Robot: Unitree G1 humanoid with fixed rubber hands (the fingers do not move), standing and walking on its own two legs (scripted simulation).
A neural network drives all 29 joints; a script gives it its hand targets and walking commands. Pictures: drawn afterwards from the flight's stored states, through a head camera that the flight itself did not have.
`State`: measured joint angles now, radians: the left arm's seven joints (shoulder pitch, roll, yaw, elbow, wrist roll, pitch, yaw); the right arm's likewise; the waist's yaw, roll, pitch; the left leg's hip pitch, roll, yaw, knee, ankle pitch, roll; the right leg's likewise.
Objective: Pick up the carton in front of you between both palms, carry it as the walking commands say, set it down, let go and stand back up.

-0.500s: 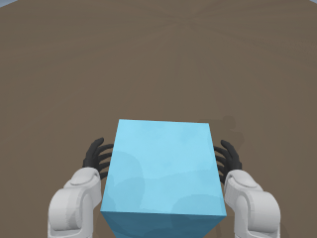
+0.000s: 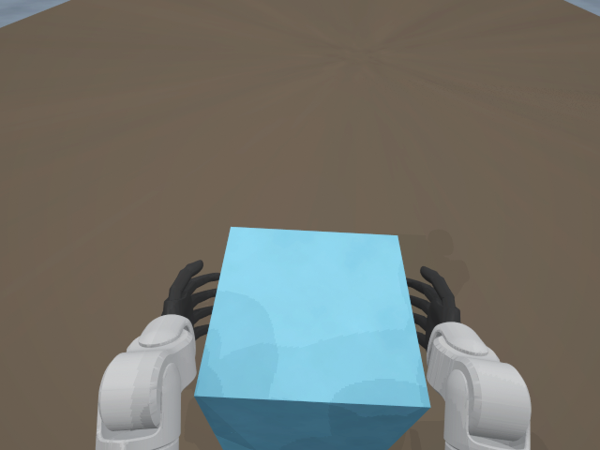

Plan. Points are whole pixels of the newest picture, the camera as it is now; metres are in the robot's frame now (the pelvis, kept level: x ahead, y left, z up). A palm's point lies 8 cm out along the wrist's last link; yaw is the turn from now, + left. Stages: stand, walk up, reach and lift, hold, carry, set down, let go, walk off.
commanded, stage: carry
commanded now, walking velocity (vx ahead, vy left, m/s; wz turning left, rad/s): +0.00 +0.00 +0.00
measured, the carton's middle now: (307, 350) +0.25 +0.00 +0.03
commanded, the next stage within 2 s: hold in 1.16 s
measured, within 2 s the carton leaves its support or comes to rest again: neither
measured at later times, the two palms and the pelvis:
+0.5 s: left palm (185, 308) +0.28 +0.16 +0.07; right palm (412, 319) +0.28 -0.14 +0.07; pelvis +0.02 +0.02 +0.00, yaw -1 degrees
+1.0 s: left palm (192, 314) +0.29 +0.16 +0.04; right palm (407, 326) +0.28 -0.14 +0.04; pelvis -0.01 +0.02 +0.00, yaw -1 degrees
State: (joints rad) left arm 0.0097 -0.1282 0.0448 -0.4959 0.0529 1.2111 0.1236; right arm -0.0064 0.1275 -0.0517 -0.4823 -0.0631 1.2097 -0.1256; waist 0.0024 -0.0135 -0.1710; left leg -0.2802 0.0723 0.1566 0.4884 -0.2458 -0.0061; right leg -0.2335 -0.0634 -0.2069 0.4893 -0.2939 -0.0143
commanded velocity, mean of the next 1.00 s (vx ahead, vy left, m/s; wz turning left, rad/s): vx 0.00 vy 0.00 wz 0.00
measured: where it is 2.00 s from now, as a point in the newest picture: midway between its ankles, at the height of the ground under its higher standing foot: outside the picture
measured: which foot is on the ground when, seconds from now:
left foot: down 0.00-1.00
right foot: down 0.00-1.00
